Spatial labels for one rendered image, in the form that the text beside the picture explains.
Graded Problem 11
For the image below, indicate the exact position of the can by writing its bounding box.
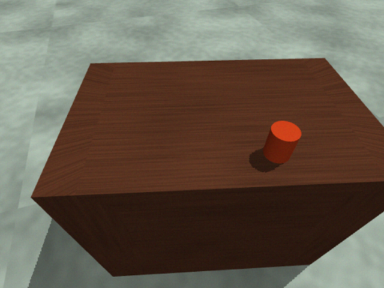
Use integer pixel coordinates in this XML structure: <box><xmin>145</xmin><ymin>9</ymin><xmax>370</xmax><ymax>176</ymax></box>
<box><xmin>263</xmin><ymin>121</ymin><xmax>301</xmax><ymax>164</ymax></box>

